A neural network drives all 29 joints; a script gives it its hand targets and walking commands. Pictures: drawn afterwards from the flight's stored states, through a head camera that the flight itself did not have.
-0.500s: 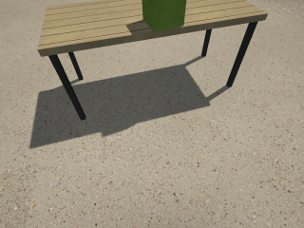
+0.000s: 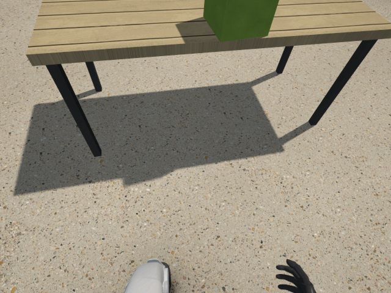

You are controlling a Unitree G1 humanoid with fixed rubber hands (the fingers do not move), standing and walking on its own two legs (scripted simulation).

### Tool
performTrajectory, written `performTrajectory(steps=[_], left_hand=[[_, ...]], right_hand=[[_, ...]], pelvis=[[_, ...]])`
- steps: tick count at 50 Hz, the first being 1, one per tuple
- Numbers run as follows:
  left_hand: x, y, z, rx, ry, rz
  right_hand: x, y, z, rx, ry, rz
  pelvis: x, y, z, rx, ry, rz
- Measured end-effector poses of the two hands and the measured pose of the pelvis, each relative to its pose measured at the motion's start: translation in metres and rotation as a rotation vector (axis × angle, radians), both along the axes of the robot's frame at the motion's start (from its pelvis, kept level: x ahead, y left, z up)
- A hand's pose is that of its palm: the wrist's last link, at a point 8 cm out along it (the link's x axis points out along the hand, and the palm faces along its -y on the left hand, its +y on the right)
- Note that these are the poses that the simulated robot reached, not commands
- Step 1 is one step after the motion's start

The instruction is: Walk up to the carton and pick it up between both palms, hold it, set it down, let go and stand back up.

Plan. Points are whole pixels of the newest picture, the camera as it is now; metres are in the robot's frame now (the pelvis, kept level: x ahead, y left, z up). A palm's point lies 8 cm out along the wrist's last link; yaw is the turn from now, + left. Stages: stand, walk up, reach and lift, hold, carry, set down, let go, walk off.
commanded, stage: walk up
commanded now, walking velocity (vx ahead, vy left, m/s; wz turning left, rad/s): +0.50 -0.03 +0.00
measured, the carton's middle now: out of the picture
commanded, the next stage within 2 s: none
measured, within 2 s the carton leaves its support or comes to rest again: neither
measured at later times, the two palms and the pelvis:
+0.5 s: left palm (133, 170) +0.39 +0.19 -0.10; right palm out of the picture +0.13 -0.22 -0.10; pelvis +0.26 -0.03 +0.03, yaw +0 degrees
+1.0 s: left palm (151, 156) +0.44 +0.15 -0.09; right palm (302, 129) +0.60 -0.31 -0.11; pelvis +0.50 -0.07 +0.04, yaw -1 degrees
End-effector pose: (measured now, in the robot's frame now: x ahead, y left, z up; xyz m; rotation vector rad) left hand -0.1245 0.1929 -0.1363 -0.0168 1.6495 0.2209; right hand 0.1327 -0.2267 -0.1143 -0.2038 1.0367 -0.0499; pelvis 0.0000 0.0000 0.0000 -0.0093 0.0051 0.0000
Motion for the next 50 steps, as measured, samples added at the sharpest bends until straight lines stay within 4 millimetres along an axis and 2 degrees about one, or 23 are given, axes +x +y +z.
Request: performTrajectory(steps=[1,3,8,11,14,18,22,26,30,31,33,37,40,44,47,50], left_hand=[[0.015,0.009,-0.006,-0.008,0.012,-0.015],[0.055,0.028,-0.011,-0.003,-0.015,-0.029],[0.181,0.067,0.003,0.046,-0.212,-0.105],[0.251,0.076,0.016,0.069,-0.317,-0.138],[0.313,0.075,0.026,0.074,-0.390,-0.161],[0.388,0.059,0.034,0.052,-0.456,-0.210],[0.460,0.030,0.036,0.025,-0.502,-0.277],[0.536,-0.010,0.035,0.010,-0.557,-0.320],[0.605,-0.047,0.025,0.044,-0.622,-0.334],[0.614,-0.053,0.024,0.053,-0.627,-0.329],[0.618,-0.060,0.024,0.064,-0.593,-0.302],[0.597,-0.059,0.038,0.102,-0.453,-0.236],[0.579,-0.050,0.048,0.145,-0.363,-0.184],[0.559,-0.044,0.052,0.150,-0.250,-0.142],[0.556,-0.043,0.050,0.134,-0.195,-0.108],[0.562,-0.041,0.044,0.108,-0.156,-0.084]], right_hand=[[0.010,0.005,-0.002,-0.011,-0.007,-0.009],[0.016,0.012,-0.003,-0.017,0.025,-0.042],[-0.007,0.017,0.014,-0.041,0.208,-0.116],[-0.022,0.019,0.022,-0.040,0.289,-0.164],[-0.033,0.022,0.027,-0.028,0.357,-0.208],[-0.034,0.020,0.028,-0.012,0.422,-0.269],[-0.020,0.014,0.024,0.014,0.468,-0.319],[0.006,-0.002,0.015,0.047,0.533,-0.347],[0.050,-0.032,-0.010,0.078,0.609,-0.320],[0.067,-0.041,-0.015,0.080,0.612,-0.307],[0.111,-0.061,-0.019,0.072,0.575,-0.286],[0.215,-0.096,-0.016,0.030,0.424,-0.218],[0.292,-0.110,-0.009,0.011,0.308,-0.168],[0.378,-0.111,0.000,0.005,0.194,-0.120],[0.426,-0.099,0.004,0.009,0.161,-0.081],[0.466,-0.079,0.007,0.020,0.145,-0.045]], pelvis=[[0.010,0.005,-0.004,0.008,-0.007,0.006],[0.029,0.013,-0.002,0.005,-0.012,0.009],[0.078,0.019,0.023,-0.006,-0.014,0.006],[0.109,0.021,0.034,-0.014,-0.021,0.012],[0.141,0.018,0.039,-0.018,-0.023,0.023],[0.183,0.009,0.040,-0.010,-0.017,0.013],[0.224,-0.009,0.037,0.006,-0.006,0.006],[0.273,-0.035,0.027,0.016,0.006,0.005],[0.326,-0.065,0.005,0.001,0.013,-0.007],[0.335,-0.071,0.003,-0.004,0.014,-0.013],[0.354,-0.080,0.006,0.015,0.019,-0.023],[0.392,-0.086,0.024,0.027,0.001,-0.016],[0.420,-0.088,0.034,0.035,-0.010,-0.021],[0.454,-0.086,0.038,0.033,-0.018,-0.024],[0.478,-0.080,0.038,0.022,-0.021,-0.024],[0.501,-0.070,0.036,0.006,-0.018,-0.021]])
